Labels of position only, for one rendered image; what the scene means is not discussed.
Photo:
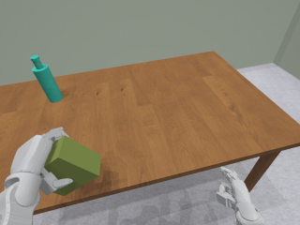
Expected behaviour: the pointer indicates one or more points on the left robot hand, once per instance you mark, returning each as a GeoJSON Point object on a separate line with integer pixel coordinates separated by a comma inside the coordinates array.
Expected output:
{"type": "Point", "coordinates": [31, 158]}

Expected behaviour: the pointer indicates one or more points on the table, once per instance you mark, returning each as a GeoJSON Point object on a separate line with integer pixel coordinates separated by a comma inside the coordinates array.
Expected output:
{"type": "Point", "coordinates": [151, 122]}

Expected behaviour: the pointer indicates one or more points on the robot right forearm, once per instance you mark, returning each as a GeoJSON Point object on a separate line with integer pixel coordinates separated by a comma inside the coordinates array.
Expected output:
{"type": "Point", "coordinates": [247, 213]}

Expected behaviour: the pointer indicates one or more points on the right robot hand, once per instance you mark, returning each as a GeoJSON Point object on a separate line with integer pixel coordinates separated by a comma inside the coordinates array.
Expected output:
{"type": "Point", "coordinates": [237, 192]}

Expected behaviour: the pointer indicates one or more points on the robot left forearm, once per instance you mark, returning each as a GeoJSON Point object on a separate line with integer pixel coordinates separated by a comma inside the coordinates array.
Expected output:
{"type": "Point", "coordinates": [20, 198]}

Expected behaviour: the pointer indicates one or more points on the sponge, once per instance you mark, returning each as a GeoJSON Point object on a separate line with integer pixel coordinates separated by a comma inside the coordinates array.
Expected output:
{"type": "Point", "coordinates": [69, 159]}

